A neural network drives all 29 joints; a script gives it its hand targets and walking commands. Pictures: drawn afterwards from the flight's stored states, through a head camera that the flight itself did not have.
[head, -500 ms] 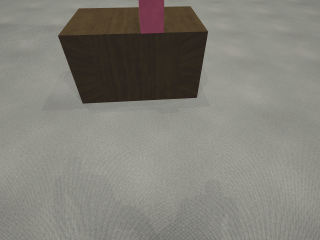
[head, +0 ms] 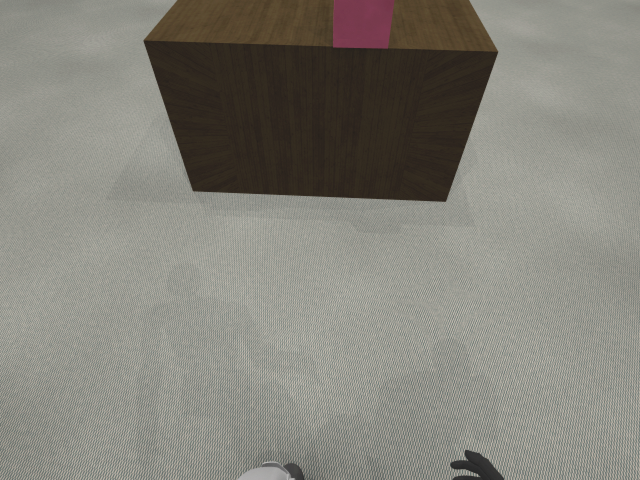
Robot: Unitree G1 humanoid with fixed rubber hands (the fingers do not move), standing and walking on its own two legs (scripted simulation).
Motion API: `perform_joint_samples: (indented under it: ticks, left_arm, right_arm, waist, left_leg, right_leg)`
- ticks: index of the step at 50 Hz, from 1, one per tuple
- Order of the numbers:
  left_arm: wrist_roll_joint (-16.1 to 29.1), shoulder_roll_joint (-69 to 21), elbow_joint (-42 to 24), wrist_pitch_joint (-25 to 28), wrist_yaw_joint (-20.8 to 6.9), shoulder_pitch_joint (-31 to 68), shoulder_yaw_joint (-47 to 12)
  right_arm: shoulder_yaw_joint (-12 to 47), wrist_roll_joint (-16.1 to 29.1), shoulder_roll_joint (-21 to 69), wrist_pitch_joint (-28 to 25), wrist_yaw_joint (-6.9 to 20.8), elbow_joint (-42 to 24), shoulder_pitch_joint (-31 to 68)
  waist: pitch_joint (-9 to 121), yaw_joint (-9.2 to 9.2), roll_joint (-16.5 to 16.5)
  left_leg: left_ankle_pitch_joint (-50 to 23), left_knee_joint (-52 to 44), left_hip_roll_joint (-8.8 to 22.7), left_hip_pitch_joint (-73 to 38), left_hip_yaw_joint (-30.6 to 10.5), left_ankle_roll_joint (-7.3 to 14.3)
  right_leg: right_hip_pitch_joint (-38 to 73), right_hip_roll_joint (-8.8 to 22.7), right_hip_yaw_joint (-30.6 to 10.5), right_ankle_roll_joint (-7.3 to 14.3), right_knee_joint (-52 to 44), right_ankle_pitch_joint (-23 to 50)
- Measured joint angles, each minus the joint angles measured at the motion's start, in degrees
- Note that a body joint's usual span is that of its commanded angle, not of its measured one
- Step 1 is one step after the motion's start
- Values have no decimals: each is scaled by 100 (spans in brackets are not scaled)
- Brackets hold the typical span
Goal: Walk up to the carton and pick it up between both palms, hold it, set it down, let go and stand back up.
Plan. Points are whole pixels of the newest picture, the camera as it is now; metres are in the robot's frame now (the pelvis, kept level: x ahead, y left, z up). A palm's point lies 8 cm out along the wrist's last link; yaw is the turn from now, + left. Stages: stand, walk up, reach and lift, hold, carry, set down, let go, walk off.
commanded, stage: walk up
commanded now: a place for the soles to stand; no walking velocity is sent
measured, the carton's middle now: out of the picture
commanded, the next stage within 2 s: none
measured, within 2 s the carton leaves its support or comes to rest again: neither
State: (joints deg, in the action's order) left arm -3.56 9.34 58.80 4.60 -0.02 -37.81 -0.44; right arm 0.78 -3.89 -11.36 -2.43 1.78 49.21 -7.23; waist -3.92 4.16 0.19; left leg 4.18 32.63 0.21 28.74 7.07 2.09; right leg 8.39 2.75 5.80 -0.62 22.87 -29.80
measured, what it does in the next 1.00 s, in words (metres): walks ahead: left foot, then right foot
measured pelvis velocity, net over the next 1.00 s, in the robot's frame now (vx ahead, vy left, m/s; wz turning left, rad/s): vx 0.54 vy -0.03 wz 0.00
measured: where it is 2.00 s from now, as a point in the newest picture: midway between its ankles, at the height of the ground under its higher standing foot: (346, 278)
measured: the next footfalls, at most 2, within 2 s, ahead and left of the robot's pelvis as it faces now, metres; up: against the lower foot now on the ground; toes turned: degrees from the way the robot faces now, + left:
left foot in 0.02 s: +0.19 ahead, +0.10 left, +0.00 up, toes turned +5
right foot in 0.50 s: +0.45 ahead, -0.17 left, +0.00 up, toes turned -9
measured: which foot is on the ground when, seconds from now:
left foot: up 0.00-0.00, down 0.02-0.50, up 0.52-0.96, down 0.98-1.00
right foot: down 0.00-0.04, up 0.06-0.48, down 0.50-1.00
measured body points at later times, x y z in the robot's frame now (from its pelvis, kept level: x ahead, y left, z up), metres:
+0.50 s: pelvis +0.29 -0.05 +0.00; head +0.30 -0.06 +0.45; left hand +0.44 +0.17 -0.11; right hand +0.16 -0.28 -0.14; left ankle +0.16 +0.09 -0.71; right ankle +0.41 -0.16 -0.72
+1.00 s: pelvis +0.54 -0.03 +0.00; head +0.56 -0.02 +0.45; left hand +0.44 +0.21 -0.14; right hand +0.67 -0.26 -0.12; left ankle +0.65 +0.07 -0.72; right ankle +0.41 -0.16 -0.71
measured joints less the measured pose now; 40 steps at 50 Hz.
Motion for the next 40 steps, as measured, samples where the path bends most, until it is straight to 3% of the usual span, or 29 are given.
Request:
perform_joint_samples:
  ticks: [2, 4, 7, 11, 17, 21, 24, 26, 29, 31, 36, 40]
  left_arm:
    - [17, 67, -39, -118, -4, 86, -28]
    - [135, 131, -204, -234, -27, 317, -41]
    - [151, 285, -542, -213, -73, 824, 28]
    - [74, 508, -1018, -167, -174, 1468, 192]
    - [12, 571, -1321, -218, -286, 2201, 206]
    - [-2, 442, -1330, -217, -316, 2469, 120]
    - [-18, 339, -1363, -149, -281, 2534, 60]
    - [-54, 273, -1426, -52, -211, 2571, 66]
    - [138, 173, -1467, -68, -46, 2465, -4]
    - [201, 156, -1398, -81, 18, 2269, -19]
    - [194, 228, -1045, 17, 8, 1579, 44]
    - [202, 291, -721, 46, -10, 1093, 95]
  right_arm:
    - [-49, -15, 81, -86, -73, -123, 24]
    - [-44, 155, 104, -72, -177, -209, -90]
    - [-67, 282, 80, -49, -284, -140, -416]
    - [-157, 233, -31, -175, -242, 175, -1097]
    - [-242, 209, -130, -251, -158, 611, -2003]
    - [-201, 151, -147, -242, -81, 685, -2335]
    - [-132, 72, -156, -177, -62, 676, -2532]
    - [-50, 47, -151, -84, -61, 666, -2578]
    - [20, 150, -164, 83, -63, 499, -2368]
    - [4, 177, -207, 74, -58, 318, -2151]
    - [-138, 111, -353, 1, 24, -148, -1510]
    - [-177, 68, -355, 33, 94, -295, -1051]
  waist:
    - [-139, -113, 109]
    - [-226, -173, 77]
    - [-270, -280, 27]
    - [-52, -428, 26]
    - [265, -619, 75]
    - [240, -769, 82]
    - [194, -847, 27]
    - [98, -772, -59]
    - [-52, -655, -92]
    - [-61, -570, -102]
    - [69, -366, -140]
    - [200, -261, -171]
  left_leg:
    - [250, 440, -143, -33, 83, 187]
    - [932, 849, -130, -137, 66, 277]
    - [987, 502, -40, -705, 88, 217]
    - [974, -182, 20, -1473, 121, 125]
    - [1262, -762, 74, -2249, 86, -60]
    - [1686, -783, 151, -2681, 101, -257]
    - [2185, -503, 309, -2917, 82, -389]
    - [2646, 590, 492, -2622, -56, -227]
    - [2483, 3025, 240, -1576, -591, -140]
    - [2195, 3652, 190, -942, -621, -117]
    - [1540, 3199, 361, 170, -593, -224]
    - [624, 2149, 509, 561, -529, -283]
  right_leg:
    - [-502, 176, -119, 183, 1627, -279]
    - [-1382, -22, -554, 234, 3622, -40]
    - [-2585, -98, -670, 269, 4831, 450]
    - [-3764, 120, -594, 150, 4412, 782]
    - [-4517, 405, -508, 15, 2784, 2265]
    - [-4220, 317, -346, 96, 1700, 2836]
    - [-3651, 99, -150, 188, 1152, 2506]
    - [-3485, -75, -59, 312, 1310, 2069]
    - [-3294, -72, 11, 354, 1651, 1716]
    - [-2901, -50, 41, 340, 1327, 1592]
    - [-2046, -36, 98, 260, 466, 1638]
    - [-1589, -34, 123, 191, 173, 1441]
